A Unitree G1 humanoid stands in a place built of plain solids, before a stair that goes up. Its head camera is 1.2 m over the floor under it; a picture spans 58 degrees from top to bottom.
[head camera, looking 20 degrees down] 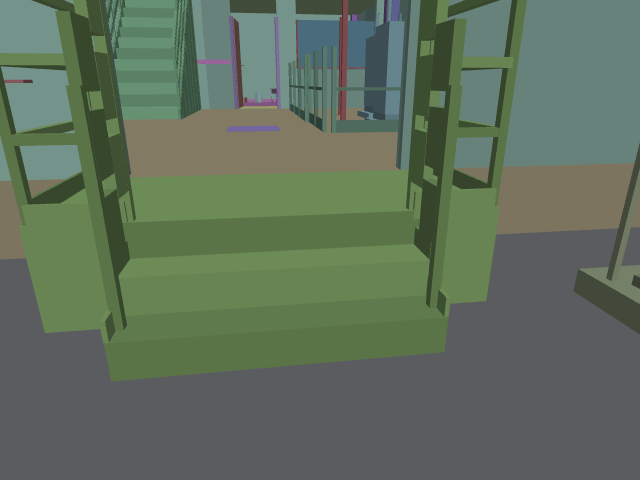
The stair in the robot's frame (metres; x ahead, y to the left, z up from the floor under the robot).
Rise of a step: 0.19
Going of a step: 0.22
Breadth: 1.50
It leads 8 degrees to the left of straight ahead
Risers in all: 3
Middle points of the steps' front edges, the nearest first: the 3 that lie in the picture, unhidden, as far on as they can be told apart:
1.64 0.15 0.19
1.86 0.18 0.38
2.08 0.21 0.57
